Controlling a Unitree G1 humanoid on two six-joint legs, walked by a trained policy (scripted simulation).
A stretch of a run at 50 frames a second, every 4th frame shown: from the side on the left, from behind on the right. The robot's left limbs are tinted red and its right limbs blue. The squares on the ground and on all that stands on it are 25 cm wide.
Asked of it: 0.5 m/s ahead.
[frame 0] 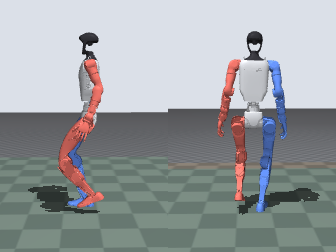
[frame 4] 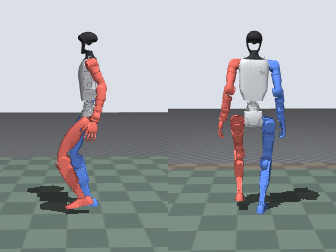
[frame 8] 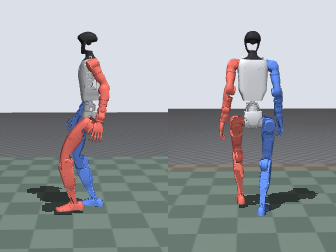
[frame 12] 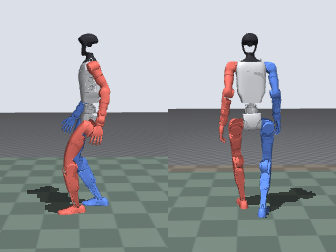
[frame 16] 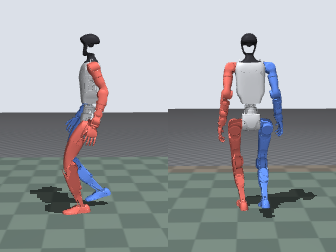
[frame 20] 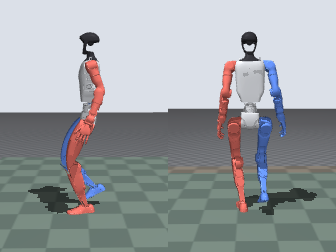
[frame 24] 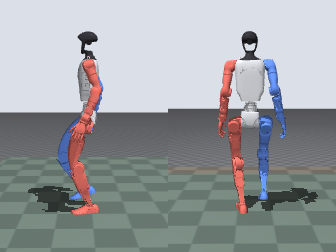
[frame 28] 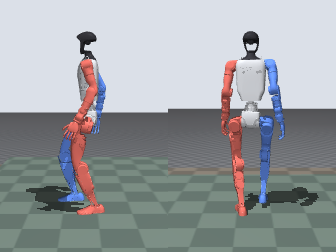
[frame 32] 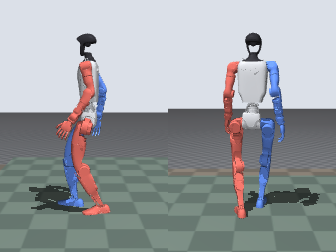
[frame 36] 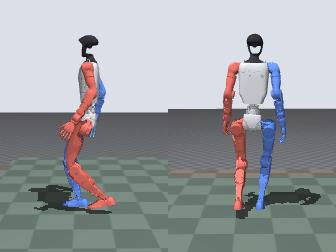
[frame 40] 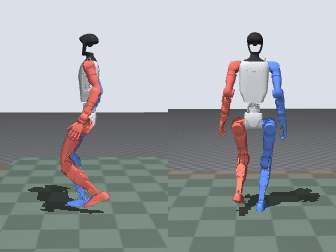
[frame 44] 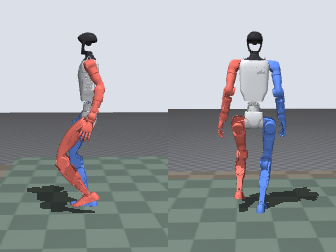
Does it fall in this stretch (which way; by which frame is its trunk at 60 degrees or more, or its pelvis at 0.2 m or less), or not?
no
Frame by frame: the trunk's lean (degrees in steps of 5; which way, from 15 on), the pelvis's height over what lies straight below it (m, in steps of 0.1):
0: 0, 0.8
4: 0, 0.8
8: 0, 0.8
12: 0, 0.8
16: 0, 0.7
20: 0, 0.8
24: 0, 0.8
28: 0, 0.8
32: 0, 0.8
36: 0, 0.7
40: 0, 0.8
44: 0, 0.8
